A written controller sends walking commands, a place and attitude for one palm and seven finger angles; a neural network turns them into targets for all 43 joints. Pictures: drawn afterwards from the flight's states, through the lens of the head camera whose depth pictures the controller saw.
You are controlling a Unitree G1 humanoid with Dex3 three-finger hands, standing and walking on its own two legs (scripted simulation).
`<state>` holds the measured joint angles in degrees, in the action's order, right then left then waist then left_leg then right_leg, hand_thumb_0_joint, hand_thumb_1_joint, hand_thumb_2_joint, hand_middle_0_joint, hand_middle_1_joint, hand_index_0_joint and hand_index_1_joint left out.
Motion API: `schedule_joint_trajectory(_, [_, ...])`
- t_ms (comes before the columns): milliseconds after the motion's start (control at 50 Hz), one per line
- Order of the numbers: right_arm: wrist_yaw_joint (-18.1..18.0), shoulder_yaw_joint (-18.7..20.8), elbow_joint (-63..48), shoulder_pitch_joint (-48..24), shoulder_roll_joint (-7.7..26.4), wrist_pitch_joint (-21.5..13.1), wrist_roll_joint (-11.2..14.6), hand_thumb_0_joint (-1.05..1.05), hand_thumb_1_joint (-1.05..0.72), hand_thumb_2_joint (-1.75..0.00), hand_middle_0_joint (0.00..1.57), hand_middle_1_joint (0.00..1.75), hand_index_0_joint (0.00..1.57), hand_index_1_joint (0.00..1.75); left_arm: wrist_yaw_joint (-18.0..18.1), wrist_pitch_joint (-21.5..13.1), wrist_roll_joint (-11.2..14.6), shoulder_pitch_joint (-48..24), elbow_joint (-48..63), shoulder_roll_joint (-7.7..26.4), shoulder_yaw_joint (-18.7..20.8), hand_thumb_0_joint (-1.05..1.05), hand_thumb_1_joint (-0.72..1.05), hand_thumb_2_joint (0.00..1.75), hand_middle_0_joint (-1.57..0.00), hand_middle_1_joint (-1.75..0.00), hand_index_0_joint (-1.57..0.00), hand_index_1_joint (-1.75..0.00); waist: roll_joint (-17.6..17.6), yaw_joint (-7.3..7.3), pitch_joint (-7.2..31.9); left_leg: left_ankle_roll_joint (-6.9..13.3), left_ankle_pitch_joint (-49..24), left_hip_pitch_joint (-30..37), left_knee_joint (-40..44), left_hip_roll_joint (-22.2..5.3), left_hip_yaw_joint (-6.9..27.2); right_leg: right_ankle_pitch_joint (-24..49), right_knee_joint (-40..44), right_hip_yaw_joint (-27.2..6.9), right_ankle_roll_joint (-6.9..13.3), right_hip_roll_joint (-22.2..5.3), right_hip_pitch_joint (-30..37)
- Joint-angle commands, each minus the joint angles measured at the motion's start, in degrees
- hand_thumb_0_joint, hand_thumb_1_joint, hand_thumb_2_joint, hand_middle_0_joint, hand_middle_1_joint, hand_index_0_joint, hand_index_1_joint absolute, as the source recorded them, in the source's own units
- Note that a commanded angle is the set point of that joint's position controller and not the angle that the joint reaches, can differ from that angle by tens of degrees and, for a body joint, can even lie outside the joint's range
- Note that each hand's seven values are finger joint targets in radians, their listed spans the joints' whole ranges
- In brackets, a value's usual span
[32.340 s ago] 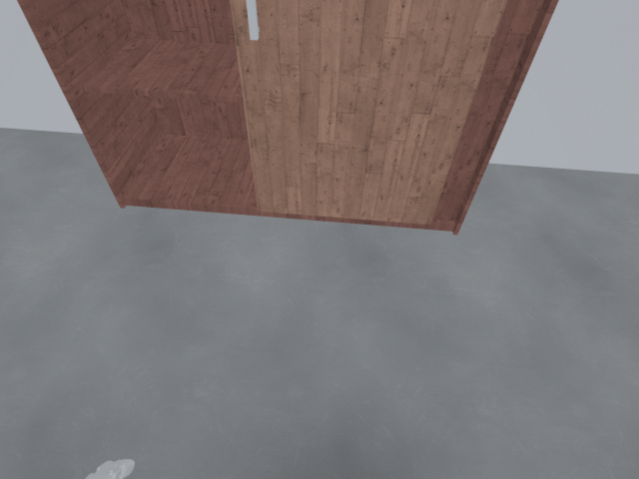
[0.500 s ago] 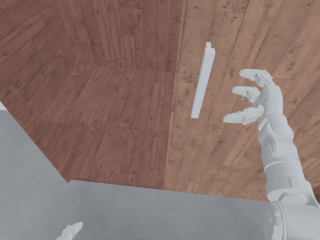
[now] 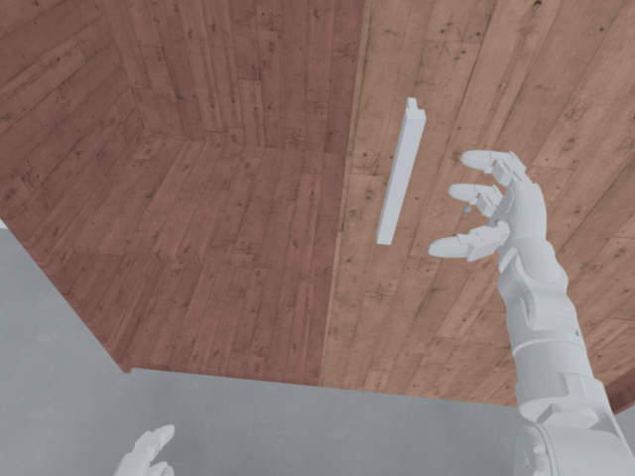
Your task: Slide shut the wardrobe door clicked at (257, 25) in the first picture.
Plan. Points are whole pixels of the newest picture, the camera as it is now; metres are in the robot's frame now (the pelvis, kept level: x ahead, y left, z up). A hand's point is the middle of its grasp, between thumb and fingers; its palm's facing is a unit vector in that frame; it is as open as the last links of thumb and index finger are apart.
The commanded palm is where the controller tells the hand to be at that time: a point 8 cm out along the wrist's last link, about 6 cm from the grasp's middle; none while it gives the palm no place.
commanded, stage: move the hooked fingers beside the handle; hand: right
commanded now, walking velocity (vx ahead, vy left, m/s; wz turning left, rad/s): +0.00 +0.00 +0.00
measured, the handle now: (396, 177) +0.48 -0.06 +0.14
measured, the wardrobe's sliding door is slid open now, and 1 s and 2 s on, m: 0.61 0.61 0.61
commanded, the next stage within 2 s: feel for the door with the fingertips in 0.16 s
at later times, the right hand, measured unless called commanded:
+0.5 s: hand (455, 211) +0.40 -0.12 +0.16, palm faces +0.01 +1.00 +0.01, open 14.0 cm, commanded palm +0.38 -0.17 +0.15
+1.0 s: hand (443, 195) +0.43 -0.11 +0.16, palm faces +0.02 +1.00 +0.01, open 14.0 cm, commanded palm +0.41 -0.16 +0.15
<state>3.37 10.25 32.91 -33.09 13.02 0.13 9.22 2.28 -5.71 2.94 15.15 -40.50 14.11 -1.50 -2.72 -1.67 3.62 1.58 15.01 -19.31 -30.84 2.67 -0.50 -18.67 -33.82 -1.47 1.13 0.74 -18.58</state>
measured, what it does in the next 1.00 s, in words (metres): stands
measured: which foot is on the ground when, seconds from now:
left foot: down 0.00-1.00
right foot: down 0.00-1.00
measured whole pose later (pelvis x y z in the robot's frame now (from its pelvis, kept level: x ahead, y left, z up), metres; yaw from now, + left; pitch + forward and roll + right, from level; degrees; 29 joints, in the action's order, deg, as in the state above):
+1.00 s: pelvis -0.02 +0.00 +0.00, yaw +0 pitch +4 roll +1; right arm -0.3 9.8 45.8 -43.5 12.0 -4.0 7.8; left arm 1.6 -7.2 2.1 16.9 -42.9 14.2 -1.3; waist -2.1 -3.5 3.1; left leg 1.3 13.3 -22.2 -31.2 2.4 -0.1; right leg -17.1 -34.2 -1.0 1.4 1.0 -21.3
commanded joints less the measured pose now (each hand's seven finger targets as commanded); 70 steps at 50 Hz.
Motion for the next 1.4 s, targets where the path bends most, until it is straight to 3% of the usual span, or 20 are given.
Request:
schedule_joint_trajectory(0, [-0.4, -0.7, -13.8, -28.3, 6.9, -3.9, 0.5, 0.00, 0.50, -0.30, 0.30, 1.20, 0.30, 1.20, 0.9, -3.3, -0.1, -3.4, 6.8, 6.8, 2.3, 0.00, 0.90, 0.90, -0.20, -0.30, -0.20, -0.30, 2.2, -1.55, 15.9, 0.0, -16.9, 6.4, 2.9, -0.3, -0.5, 17.4, 3.1, -0.1, -0.2, 0.4, 6.8])
schedule_joint_trajectory(40, [-0.8, 1.7, -13.5, -26.9, 9.6, -3.7, 0.2, 0.00, 0.50, -0.30, 0.30, 1.20, 0.30, 1.20, 0.9, -3.3, -0.2, -3.5, 6.5, 7.2, 2.4, 0.00, 0.90, 0.90, -0.20, -0.30, -0.20, -0.30, 2.4, -0.45, 16.9, 0.1, -17.1, 7.3, 3.0, -0.3, -0.2, 17.9, 2.9, 0.0, -0.2, 0.5, 7.0])
schedule_joint_trajectory(100, [-1.1, 0.7, -12.2, -26.8, 7.8, -3.4, 0.5, 0.00, 0.50, -0.30, 0.30, 1.20, 0.30, 1.20, 0.8, -3.3, -0.3, -4.0, 6.7, 6.8, 2.1, 0.00, 0.90, 0.90, -0.20, -0.30, -0.20, -0.30, 3.0, -0.67, 15.3, 0.0, -15.9, 7.2, 3.3, -0.5, -0.2, 16.0, 3.6, 0.1, -0.2, 0.6, 5.5])
schedule_joint_trajectory(180, [-1.4, 4.5, -10.3, -25.3, 12.1, -3.7, 0.0, 0.00, 0.50, -0.30, 0.30, 1.20, 0.30, 1.20, 1.0, -2.8, -0.5, -4.2, 7.1, 7.1, 2.0, 0.00, 0.90, 0.90, -0.20, -0.30, -0.20, -0.30, 4.8, 0.40, 14.8, -0.1, -13.7, 8.6, 3.8, -0.8, 0.5, 13.4, 4.1, 0.6, 0.1, 0.7, 3.2])
schedule_joint_trajectory(360, [-0.7, -1.5, -10.3, -31.2, 6.1, -4.9, 0.7, 0.00, 0.50, -0.30, 0.30, 1.20, 0.30, 1.20, 1.0, -3.9, 0.0, -4.4, 6.7, 6.8, 2.1, 0.00, 0.90, 0.90, -0.20, -0.30, -0.20, -0.30, 3.3, -2.05, 13.3, -0.3, -9.3, 4.5, 4.7, -0.5, 0.4, 9.8, 3.9, 0.0, 0.1, 0.5, 4.6])
schedule_joint_trajectory(400, [-1.3, 0.8, -9.3, -30.7, 8.3, -4.7, 0.7, 0.00, 0.50, -0.30, 0.30, 1.20, 0.30, 1.20, 1.0, -4.0, -0.3, -4.1, 6.2, 7.1, 2.1, 0.00, 0.90, 0.90, -0.20, -0.30, -0.20, -0.30, 3.5, -1.36, 14.2, -0.2, -9.0, 5.1, 4.7, -0.6, 0.6, 9.5, 4.0, -0.1, 0.0, 0.6, 4.2])
schedule_joint_trajectory(500, [-2.7, -1.1, -10.7, -31.2, 5.5, -6.1, 0.1, 0.00, 0.50, -0.30, 0.30, 1.20, 0.30, 1.20, 0.5, -4.5, -0.5, -4.1, 6.3, 6.5, 2.2, 0.00, 0.90, 0.90, -0.20, -0.30, -0.20, -0.30, 2.5, -1.19, 15.8, -0.1, -10.1, 5.3, 4.0, -0.4, 0.3, 10.9, 4.0, 0.0, -0.1, 0.6, 5.2])
schedule_joint_trajectory(540, [-3.5, 0.9, -8.9, -28.8, 7.7, -6.3, -0.4, 0.00, 0.50, -0.30, 0.30, 1.20, 0.30, 1.20, 0.4, -4.4, -0.7, -4.0, 6.0, 6.9, 2.2, 0.00, 0.90, 0.90, -0.20, -0.30, -0.20, -0.30, 4.2, -0.24, 15.7, -0.1, -10.0, 6.3, 3.9, -0.4, 0.5, 11.0, 4.1, 0.1, -0.2, 0.5, 3.9])
schedule_joint_trajectory(580, [-3.8, -0.8, -9.0, -29.9, 5.1, -6.2, -0.4, 0.00, 0.50, -0.30, 0.30, 1.20, 0.30, 1.20, 0.2, -4.5, -0.6, -4.0, 6.1, 6.5, 2.2, 0.00, 0.90, 0.90, -0.20, -0.30, -0.20, -0.30, 3.9, -0.76, 14.6, -0.2, -9.9, 5.7, 3.9, -0.4, 0.3, 10.6, 4.3, 0.1, -0.2, 0.5, 3.6])
schedule_joint_trajectory(640, [-4.7, 2.5, -6.7, -31.2, 9.3, -6.0, -1.2, 0.00, 0.50, -0.30, 0.30, 1.20, 0.30, 1.20, 0.5, -4.1, -0.8, -3.6, 5.6, 7.1, 2.3, 0.00, 0.90, 0.90, -0.20, -0.30, -0.20, -0.30, 5.6, -0.48, 13.8, -0.3, -7.8, 5.5, 4.4, -0.5, 0.8, 8.9, 4.5, 0.2, -0.1, 0.4, 2.3])
schedule_joint_trajectory(680, [-5.0, 1.3, -6.4, -34.8, 8.4, -6.2, -1.5, 0.00, 0.50, -0.30, 0.30, 1.20, 0.30, 1.20, 0.6, -3.9, -0.9, -3.5, 5.6, 6.7, 2.0, 0.00, 0.90, 0.90, -0.20, -0.30, -0.20, -0.30, 4.3, -1.40, 13.2, -0.4, -6.8, 5.0, 4.7, -0.6, 0.9, 7.8, 4.7, 0.4, 0.0, 0.5, 1.9])
schedule_joint_trajectory(740, [-5.1, 3.5, -5.7, -34.3, 10.5, -7.6, -1.7, 0.00, 0.50, -0.30, 0.30, 1.20, 0.30, 1.20, 0.6, -4.2, -1.2, -2.4, 5.3, 7.0, 2.4, 0.00, 0.90, 0.90, -0.20, -0.30, -0.20, -0.30, 5.1, -0.72, 16.7, -0.1, -10.0, 6.5, 3.7, -0.3, 0.8, 11.0, 4.2, 0.3, -0.1, 0.4, 3.3])
schedule_joint_trajectory(780, [-4.2, 0.4, -4.9, -36.0, 7.1, -8.0, -1.4, 0.00, 0.50, -0.30, 0.30, 1.20, 0.30, 1.20, 0.4, -4.3, -1.0, -2.0, 5.2, 6.6, 2.2, 0.00, 0.90, 0.90, -0.20, -0.30, -0.20, -0.30, 2.4, -1.95, 15.7, -0.2, -11.0, 5.2, 3.6, -0.3, 0.6, 11.2, 3.9, 0.5, -0.2, 0.4, 3.6])
schedule_joint_trajectory(900, [-3.5, -0.9, -0.4, -38.7, 5.5, -8.1, -1.1, 0.00, 0.50, -0.30, 0.30, 1.20, 0.30, 1.20, 0.1, -4.5, -0.8, -0.3, 4.4, 7.2, 2.6, 0.00, 0.90, 0.90, -0.20, -0.30, -0.20, -0.30, 3.2, -2.97, 15.1, -0.1, -9.7, 2.8, 3.6, 0.0, 0.0, 10.2, 3.9, -0.3, -0.3, 0.3, 3.5])
schedule_joint_trajectory(940, [-4.0, 1.7, 1.1, -38.8, 8.6, -8.5, -1.4, 0.00, 0.50, -0.30, 0.30, 1.20, 0.30, 1.20, 0.1, -4.4, -1.0, 0.5, 3.8, 7.7, 2.8, 0.00, 0.90, 0.90, -0.20, -0.30, -0.20, -0.30, 4.5, -2.52, 16.3, -0.1, -10.5, 3.4, 3.4, 0.0, 0.2, 11.4, 3.5, -0.1, -0.2, 0.3, 3.5])
schedule_joint_trajectory(1000, [-4.0, -1.1, 2.8, -43.0, 5.8, -9.1, -1.7, 0.00, 0.50, -0.30, 0.30, 1.20, 0.30, 1.20, -0.1, -4.5, -1.1, 1.3, 3.3, 7.4, 2.6, 0.00, 0.90, 0.90, -0.20, -0.30, -0.20, -0.30, 3.4, -3.88, 15.0, -0.1, -10.2, 1.6, 3.1, 0.0, -0.1, 10.9, 3.3, -0.6, -0.3, 0.4, 3.2])
schedule_joint_trajectory(1040, [-4.7, 2.4, 3.8, -42.5, 9.9, -10.0, -2.2, 0.00, 0.50, -0.30, 0.30, 1.20, 0.30, 1.20, -0.1, -4.4, -1.3, 2.1, 2.7, 8.0, 3.0, 0.00, 0.90, 0.90, -0.20, -0.30, -0.20, -0.30, 4.8, -3.20, 17.0, -0.1, -11.0, 2.6, 2.9, 0.1, 0.2, 11.8, 2.8, -0.3, -0.2, 0.4, 3.1])
schedule_joint_trajectory(1100, [-4.2, -1.7, 4.9, -46.1, 5.3, -10.5, -1.9, 0.00, 0.50, -0.30, 0.30, 1.20, 0.30, 1.20, -0.4, -4.6, -1.1, 2.2, 2.5, 7.5, 2.8, 0.00, 0.90, 0.90, -0.20, -0.30, -0.20, -0.30, 3.4, -4.73, 15.6, -0.2, -9.7, 0.5, 2.8, 0.1, -0.1, 10.4, 2.9, -0.7, -0.3, 0.3, 3.2])
schedule_joint_trajectory(1240, [-3.8, 0.8, 8.3, -44.5, 8.4, -11.1, -2.2, 0.00, 0.50, -0.30, 0.30, 1.20, 0.30, 1.20, -0.4, -4.4, -1.2, 2.8, 2.3, 8.2, 2.8, 0.00, 0.90, 0.90, -0.20, -0.30, -0.20, -0.30, 4.6, -3.82, 15.8, 0.0, -8.2, 1.2, 2.8, -0.1, 0.3, 8.7, 2.6, -0.7, 0.0, 0.7, 1.3])
schedule_joint_trajectory(1380, [-3.2, -1.8, 8.5, -44.0, 4.8, -11.2, -1.4, 0.00, 0.50, -0.30, 0.30, 1.20, 0.30, 1.20, -0.6, -4.7, -0.9, 2.1, 3.4, 7.6, 2.5, 0.00, 0.90, 0.90, -0.20, -0.30, -0.20, -0.30, 3.9, -4.22, 14.2, -0.1, -5.8, -0.4, 2.9, 0.0, 0.1, 6.3, 2.8, -0.8, 0.0, 0.5, 0.9])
